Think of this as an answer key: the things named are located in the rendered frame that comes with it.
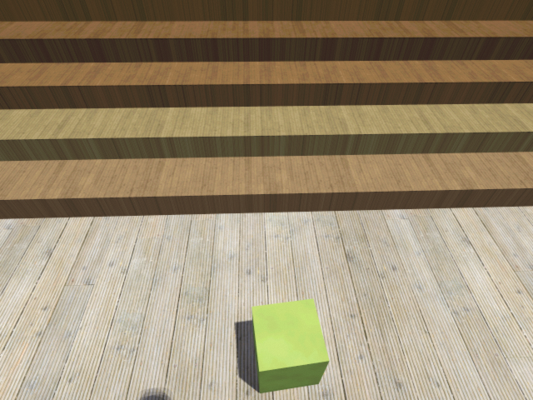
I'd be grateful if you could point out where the carton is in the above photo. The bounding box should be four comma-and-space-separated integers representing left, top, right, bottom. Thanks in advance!
252, 299, 330, 393

